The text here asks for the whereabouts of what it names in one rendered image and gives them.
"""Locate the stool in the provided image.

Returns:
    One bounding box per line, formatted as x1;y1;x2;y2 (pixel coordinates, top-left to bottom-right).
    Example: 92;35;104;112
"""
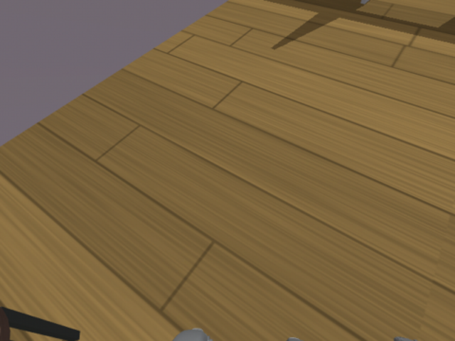
0;306;80;341

